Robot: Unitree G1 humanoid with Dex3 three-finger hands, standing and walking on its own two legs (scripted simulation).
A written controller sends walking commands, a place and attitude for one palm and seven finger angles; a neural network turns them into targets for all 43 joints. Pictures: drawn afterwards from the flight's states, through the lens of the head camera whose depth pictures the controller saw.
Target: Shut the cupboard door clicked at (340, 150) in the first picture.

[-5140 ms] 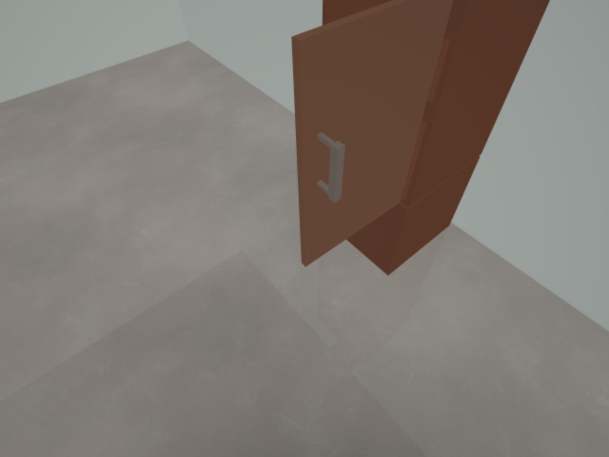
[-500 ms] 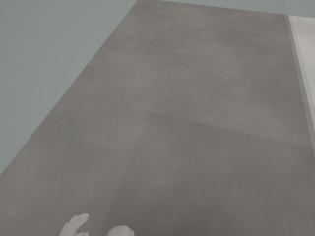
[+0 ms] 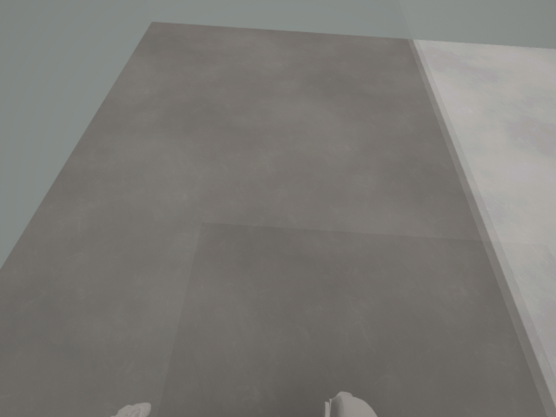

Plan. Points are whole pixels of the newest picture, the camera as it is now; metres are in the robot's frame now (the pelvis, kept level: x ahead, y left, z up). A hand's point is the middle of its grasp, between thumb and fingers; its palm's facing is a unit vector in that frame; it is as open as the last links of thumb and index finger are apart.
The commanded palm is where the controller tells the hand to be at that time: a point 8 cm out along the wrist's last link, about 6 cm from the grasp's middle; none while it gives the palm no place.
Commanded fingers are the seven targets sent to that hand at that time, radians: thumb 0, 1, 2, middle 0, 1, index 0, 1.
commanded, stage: walk around to get in front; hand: left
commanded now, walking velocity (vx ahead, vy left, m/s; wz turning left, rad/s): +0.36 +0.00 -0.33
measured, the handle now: out of the picture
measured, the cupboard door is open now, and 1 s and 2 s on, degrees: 89 89 89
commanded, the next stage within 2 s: walk to a spot facing it in 0.18 s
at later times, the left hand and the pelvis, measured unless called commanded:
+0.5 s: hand (202, 349) +0.25 +0.15 -0.20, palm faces +0.02 -0.98 -0.18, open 7.2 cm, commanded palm none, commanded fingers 0.00 0.90 0.90 -0.20 -0.30 -0.20 -0.30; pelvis +0.23 -0.03 -0.02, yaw +0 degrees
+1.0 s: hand (223, 300) +0.33 +0.12 -0.16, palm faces +0.29 -0.92 -0.28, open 7.4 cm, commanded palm none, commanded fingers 0.00 0.90 0.90 -0.20 -0.30 -0.20 -0.30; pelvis +0.29 -0.10 -0.01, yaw +17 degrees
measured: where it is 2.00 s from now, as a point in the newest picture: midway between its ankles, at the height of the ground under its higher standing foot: (317, 372)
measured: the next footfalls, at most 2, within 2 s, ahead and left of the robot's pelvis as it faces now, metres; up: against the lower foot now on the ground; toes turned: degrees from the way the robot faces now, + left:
right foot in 0.14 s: +0.17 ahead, -0.15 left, +0.00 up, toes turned -10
left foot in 0.48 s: +0.37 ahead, +0.06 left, +0.00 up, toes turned +7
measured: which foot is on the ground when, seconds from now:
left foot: down 0.00-0.14, up 0.16-0.46, down 0.48-0.90, up 0.92-1.00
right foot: up 0.00-0.12, down 0.14-0.50, up 0.52-0.88, down 0.90-1.00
